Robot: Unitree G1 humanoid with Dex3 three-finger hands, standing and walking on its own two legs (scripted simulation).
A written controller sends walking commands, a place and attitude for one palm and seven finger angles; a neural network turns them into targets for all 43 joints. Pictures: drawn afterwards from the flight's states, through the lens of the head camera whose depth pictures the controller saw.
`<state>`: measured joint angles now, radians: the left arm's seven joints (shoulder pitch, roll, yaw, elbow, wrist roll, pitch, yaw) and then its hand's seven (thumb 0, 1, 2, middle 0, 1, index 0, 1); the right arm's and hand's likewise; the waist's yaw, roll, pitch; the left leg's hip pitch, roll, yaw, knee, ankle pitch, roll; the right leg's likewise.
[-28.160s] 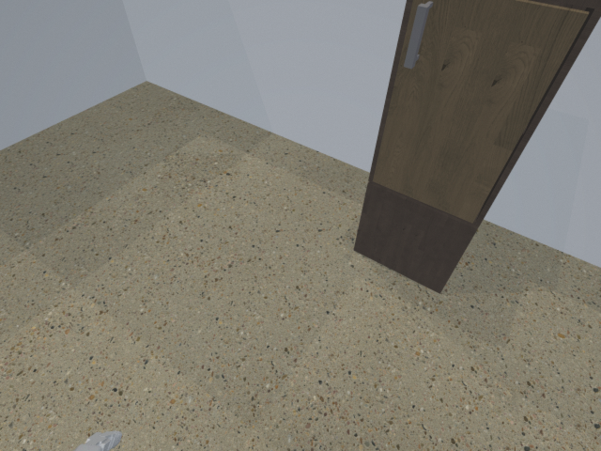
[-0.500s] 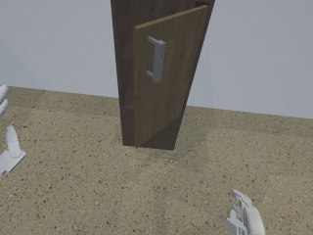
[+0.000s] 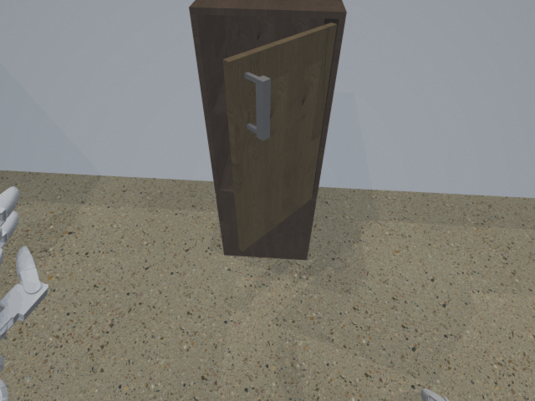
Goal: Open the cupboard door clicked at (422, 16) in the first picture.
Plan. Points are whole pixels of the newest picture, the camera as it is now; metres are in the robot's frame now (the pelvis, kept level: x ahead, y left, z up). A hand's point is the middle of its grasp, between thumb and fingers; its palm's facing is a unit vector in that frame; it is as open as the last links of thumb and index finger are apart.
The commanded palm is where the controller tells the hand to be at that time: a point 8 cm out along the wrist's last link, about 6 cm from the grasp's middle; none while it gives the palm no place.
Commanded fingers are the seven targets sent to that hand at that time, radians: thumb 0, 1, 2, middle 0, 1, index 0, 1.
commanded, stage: let the arm hang, fingers relaxed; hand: left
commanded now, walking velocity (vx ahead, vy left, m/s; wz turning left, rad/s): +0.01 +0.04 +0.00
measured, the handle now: (256, 106) +0.65 +0.06 +0.14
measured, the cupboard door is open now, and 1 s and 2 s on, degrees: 49 49 49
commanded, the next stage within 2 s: look to check the result in 1.20 s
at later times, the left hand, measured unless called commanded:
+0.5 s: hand out of the picture +0.03 +0.20 -0.17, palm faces +0.11 -0.97 -0.23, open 6.8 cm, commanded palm none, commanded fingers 0.00 0.90 0.90 -0.20 -0.30 -0.20 -0.30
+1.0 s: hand out of the picture -0.02 +0.18 -0.17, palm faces +0.10 -0.98 -0.19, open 7.3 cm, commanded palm none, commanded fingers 0.00 0.90 0.90 -0.20 -0.30 -0.20 -0.30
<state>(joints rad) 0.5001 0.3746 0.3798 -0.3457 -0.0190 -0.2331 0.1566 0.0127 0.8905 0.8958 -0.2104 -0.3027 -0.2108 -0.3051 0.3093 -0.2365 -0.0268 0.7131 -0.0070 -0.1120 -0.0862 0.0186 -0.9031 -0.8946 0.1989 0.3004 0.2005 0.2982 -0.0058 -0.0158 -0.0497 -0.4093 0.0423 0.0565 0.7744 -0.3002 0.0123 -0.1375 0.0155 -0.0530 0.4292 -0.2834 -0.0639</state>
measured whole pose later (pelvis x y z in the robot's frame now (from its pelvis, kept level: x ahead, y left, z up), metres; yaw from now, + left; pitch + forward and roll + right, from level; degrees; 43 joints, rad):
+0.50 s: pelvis -0.01 +0.01 -0.01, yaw +4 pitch -1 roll +1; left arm 0.30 0.17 0.02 0.86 0.02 0.02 0.02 -0.06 1.00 0.89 -0.21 -0.30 -0.21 -0.30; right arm 0.24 -0.17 -0.02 0.94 -0.03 0.05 0.00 0.00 -0.93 -0.89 0.20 0.30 0.20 0.30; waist -0.01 0.01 0.05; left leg -0.34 0.00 -0.01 0.66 -0.33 0.01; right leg -0.28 0.03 -0.06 0.60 -0.31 -0.07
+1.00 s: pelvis -0.01 +0.01 +0.00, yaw +4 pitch -2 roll +0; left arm 0.27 0.13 0.00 1.15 0.00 -0.01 0.04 0.01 0.92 0.90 -0.20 -0.30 -0.20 -0.30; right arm 0.31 -0.11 0.01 1.15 -0.02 0.01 -0.03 0.01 -0.91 -0.89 0.20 0.30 0.20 0.30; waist -0.01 0.02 0.04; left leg -0.15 0.00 0.01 0.40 -0.21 0.00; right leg -0.16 0.04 -0.05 0.40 -0.20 -0.06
